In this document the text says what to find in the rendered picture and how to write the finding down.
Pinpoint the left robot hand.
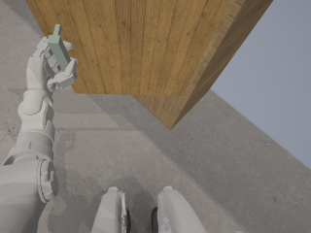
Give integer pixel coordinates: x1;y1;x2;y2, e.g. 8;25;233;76
26;37;79;96

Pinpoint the handle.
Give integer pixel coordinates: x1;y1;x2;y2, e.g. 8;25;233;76
47;24;77;81

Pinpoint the robot shin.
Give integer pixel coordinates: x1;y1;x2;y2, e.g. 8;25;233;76
101;186;127;233
156;185;173;233

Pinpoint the robot left forearm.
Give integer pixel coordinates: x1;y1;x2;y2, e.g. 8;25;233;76
0;89;55;167

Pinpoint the cupboard door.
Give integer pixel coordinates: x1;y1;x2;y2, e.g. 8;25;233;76
25;0;230;96

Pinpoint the left robot shin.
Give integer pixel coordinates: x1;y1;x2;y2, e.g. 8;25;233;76
101;186;127;233

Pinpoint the robot left upper arm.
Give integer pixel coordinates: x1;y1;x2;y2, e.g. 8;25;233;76
0;158;59;233

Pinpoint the right robot shin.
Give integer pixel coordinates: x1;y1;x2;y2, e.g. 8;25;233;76
156;185;173;233

